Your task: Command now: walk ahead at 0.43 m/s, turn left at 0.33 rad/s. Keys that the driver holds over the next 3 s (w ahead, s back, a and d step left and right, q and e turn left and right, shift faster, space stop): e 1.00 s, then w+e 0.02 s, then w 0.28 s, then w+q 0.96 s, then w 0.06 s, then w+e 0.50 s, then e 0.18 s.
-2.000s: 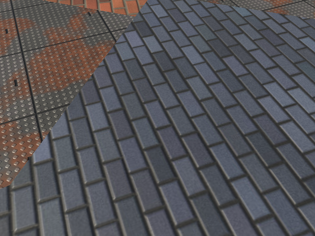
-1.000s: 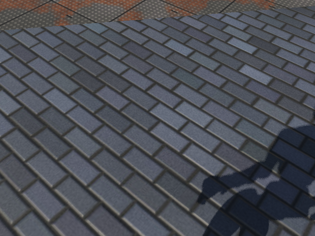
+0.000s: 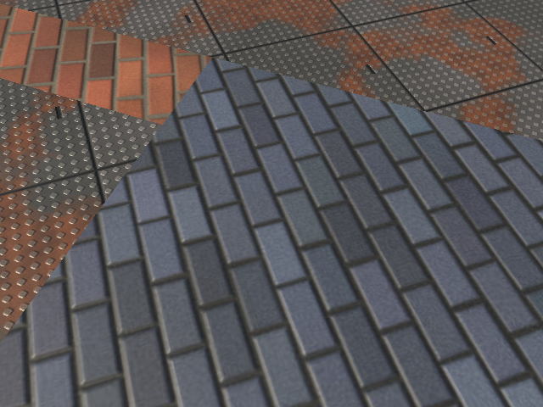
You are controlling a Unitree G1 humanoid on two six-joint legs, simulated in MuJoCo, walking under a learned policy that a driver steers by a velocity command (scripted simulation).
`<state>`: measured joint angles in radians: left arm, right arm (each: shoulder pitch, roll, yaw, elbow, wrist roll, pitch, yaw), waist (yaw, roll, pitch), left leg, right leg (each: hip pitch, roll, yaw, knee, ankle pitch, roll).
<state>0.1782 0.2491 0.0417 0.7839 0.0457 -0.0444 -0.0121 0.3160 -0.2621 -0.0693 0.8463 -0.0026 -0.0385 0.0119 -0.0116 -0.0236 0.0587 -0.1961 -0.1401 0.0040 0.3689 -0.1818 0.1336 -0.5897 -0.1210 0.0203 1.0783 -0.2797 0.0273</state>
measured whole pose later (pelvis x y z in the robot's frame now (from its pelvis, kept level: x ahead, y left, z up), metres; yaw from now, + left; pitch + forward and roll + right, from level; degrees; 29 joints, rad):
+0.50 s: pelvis +0.17 -0.04 -0.01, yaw -9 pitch +0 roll +1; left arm 0.25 0.26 0.06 0.84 0.01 0.00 0.00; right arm 0.16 -0.25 -0.03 0.80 -0.03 0.02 -0.03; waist 0.02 0.02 0.09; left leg -0.50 -0.01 -0.05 1.10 -0.41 -0.02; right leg -0.34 0.12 0.02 0.42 -0.08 -0.11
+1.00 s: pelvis +0.20 +0.02 +0.00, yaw -27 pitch +1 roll -1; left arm 0.22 0.33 0.10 0.81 0.03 0.06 -0.02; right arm 0.22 -0.26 -0.02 0.75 -0.02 0.01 -0.05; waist 0.01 -0.06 0.03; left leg -0.18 -0.02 0.02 0.40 -0.23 0.05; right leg -0.52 0.11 0.10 1.09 -0.39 0.03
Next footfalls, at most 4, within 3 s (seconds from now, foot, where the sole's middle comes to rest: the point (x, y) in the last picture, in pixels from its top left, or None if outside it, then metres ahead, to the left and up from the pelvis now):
0.28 right None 0.29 -0.10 -0.78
0.82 left None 0.27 0.08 -0.78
1.34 right None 0.22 -0.14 -0.78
1.80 left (329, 350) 0.60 -0.14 -0.78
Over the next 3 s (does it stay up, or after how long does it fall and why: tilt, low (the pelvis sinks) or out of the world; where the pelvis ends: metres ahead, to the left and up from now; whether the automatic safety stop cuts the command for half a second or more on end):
stays up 1.04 -0.26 0.00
